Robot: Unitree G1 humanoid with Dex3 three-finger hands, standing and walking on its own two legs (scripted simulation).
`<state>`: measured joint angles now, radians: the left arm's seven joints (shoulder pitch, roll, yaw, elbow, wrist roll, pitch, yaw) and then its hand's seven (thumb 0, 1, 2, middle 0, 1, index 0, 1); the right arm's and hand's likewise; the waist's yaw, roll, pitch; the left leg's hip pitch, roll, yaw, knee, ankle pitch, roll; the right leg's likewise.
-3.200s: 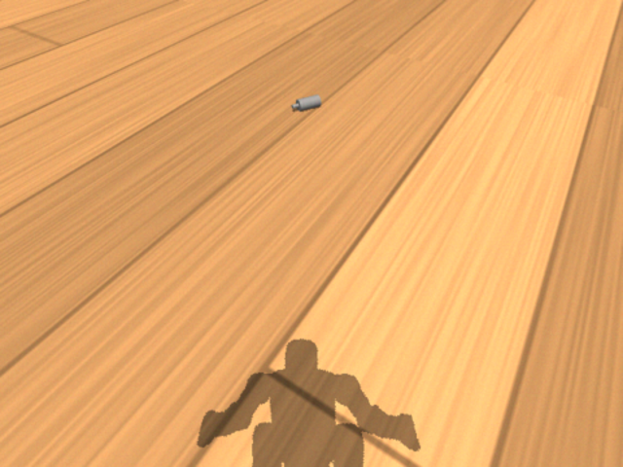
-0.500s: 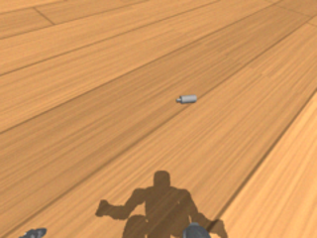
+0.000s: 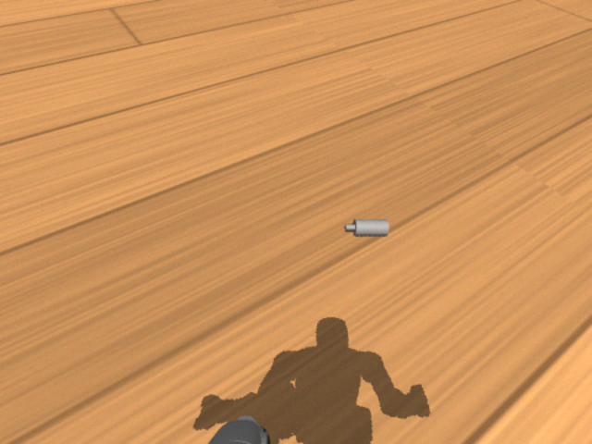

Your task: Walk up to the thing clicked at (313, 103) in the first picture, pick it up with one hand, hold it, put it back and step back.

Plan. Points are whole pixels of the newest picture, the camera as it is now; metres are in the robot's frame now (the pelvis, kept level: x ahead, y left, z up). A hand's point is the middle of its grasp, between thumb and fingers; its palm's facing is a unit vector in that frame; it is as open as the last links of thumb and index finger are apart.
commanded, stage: walk up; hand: left
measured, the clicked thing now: (366, 227) +1.08 -0.22 -0.72
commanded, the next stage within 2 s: none
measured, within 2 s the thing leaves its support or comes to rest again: neither
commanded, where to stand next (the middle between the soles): +0.76 -0.50 m, yaw +7 degrees
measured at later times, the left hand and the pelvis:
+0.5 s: hand (247, 338) +0.30 +0.12 -0.13, palm faces -0.03 -0.92 -0.39, open 7.3 cm; pelvis +0.19 -0.17 -0.02, yaw +0 degrees
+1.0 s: hand (332, 333) +0.34 -0.03 -0.17, palm faces +0.04 -0.96 -0.28, open 7.4 cm; pelvis +0.35 -0.28 -0.01, yaw +3 degrees
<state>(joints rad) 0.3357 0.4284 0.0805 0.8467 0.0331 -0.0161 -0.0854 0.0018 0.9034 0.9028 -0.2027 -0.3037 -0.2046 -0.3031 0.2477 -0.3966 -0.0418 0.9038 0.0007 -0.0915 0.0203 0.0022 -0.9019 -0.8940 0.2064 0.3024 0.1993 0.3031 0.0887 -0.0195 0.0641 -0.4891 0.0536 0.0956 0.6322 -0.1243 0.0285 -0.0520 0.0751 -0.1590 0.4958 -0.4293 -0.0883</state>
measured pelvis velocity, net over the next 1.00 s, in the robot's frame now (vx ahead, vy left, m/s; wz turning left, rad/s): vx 0.35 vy -0.28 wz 0.05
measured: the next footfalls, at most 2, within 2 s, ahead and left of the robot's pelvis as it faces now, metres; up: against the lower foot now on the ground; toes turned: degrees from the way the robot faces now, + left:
left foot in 0.02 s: +0.17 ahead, +0.09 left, +0.00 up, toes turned +6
right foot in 0.44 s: +0.31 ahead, -0.32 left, +0.00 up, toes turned -6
